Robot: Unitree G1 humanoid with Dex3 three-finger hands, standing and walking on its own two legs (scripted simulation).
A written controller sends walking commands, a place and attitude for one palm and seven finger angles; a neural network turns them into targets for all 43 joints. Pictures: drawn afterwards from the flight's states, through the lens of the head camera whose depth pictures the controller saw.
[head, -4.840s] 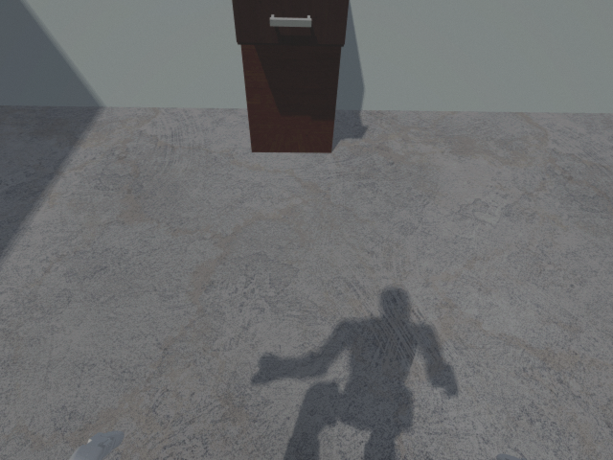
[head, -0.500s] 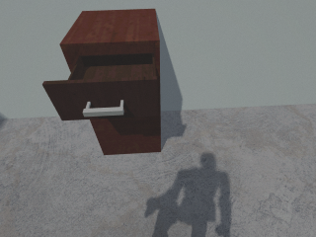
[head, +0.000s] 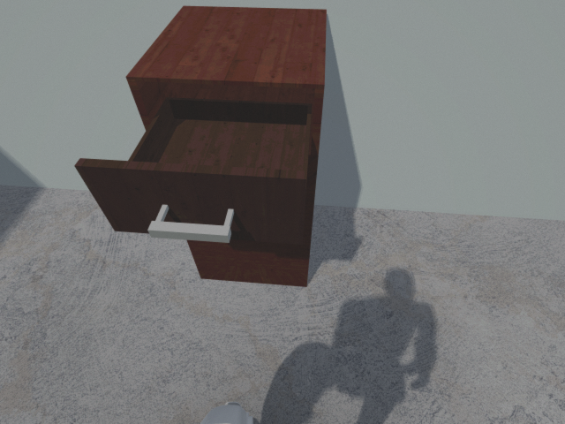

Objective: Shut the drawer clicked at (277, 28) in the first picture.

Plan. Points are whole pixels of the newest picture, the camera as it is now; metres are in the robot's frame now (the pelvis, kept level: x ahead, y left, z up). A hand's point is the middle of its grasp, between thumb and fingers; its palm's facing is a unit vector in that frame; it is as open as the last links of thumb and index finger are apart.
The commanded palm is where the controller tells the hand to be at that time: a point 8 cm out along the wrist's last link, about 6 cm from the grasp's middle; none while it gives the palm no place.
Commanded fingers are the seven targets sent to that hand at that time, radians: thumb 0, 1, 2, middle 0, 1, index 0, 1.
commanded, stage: take the last steps up to it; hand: left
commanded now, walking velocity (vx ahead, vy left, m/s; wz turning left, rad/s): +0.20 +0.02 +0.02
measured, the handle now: (193, 222) +0.43 +0.21 +0.01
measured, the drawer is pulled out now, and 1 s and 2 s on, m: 0.29 0.29 0.29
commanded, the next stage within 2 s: come to a stop and stand still in 0.14 s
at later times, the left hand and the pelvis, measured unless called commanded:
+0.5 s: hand (179, 416) +0.16 +0.20 -0.18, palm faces +0.03 -0.97 -0.24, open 7.3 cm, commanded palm none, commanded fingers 0.00 0.90 0.90 -0.20 -0.30 -0.20 -0.30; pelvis +0.09 +0.01 -0.01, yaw -2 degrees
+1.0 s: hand out of the picture +0.07 +0.22 -0.19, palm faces +0.06 -0.98 -0.20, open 7.4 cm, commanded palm none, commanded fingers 0.00 0.90 0.90 -0.20 -0.30 -0.20 -0.30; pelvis +0.04 +0.04 -0.01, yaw -1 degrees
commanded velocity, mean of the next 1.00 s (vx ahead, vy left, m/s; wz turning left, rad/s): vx -0.02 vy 0.02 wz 0.00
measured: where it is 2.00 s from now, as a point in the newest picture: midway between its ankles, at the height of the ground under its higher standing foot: outside the picture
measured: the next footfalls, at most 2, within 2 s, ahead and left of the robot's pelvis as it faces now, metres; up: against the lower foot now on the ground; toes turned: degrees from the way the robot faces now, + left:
left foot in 0.10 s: +0.14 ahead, +0.13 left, +0.00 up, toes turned +7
right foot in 0.48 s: +0.17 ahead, -0.11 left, +0.00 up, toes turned -6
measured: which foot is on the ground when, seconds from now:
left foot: up 0.00-0.08, down 0.10-0.56, up 0.58-0.84, down 0.86-1.00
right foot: down 0.00-0.12, up 0.14-0.46, down 0.48-0.90, up 0.92-1.00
